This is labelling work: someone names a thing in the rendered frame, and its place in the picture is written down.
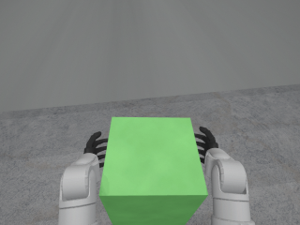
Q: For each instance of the carton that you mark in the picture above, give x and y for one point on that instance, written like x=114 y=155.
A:
x=152 y=173

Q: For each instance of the left robot forearm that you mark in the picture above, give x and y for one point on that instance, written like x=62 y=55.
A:
x=78 y=192

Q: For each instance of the right robot forearm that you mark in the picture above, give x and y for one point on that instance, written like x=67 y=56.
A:
x=229 y=185

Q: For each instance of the robot left hand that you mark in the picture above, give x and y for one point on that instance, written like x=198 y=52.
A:
x=91 y=147

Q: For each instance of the robot right hand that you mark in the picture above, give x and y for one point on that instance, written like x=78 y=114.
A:
x=209 y=142

